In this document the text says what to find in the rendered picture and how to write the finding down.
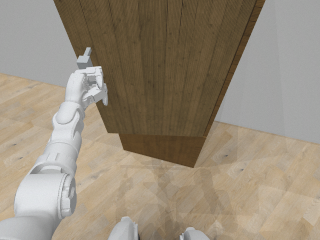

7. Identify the left robot upper arm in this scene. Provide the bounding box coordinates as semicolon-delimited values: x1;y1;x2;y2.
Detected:
0;173;77;240

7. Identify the right robot thigh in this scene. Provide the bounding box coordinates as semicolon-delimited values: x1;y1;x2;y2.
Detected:
179;230;210;240

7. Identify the handle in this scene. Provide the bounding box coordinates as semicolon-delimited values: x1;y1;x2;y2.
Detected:
76;47;97;86

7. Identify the cupboard door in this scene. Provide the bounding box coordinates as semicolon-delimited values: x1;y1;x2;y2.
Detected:
53;0;256;137

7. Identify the robot left hand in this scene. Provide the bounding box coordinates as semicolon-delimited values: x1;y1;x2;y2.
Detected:
64;66;108;111

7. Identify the robot left shin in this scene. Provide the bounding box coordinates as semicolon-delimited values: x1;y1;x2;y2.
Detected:
121;216;132;222

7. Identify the robot left forearm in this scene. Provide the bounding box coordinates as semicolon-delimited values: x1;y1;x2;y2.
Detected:
13;101;86;215

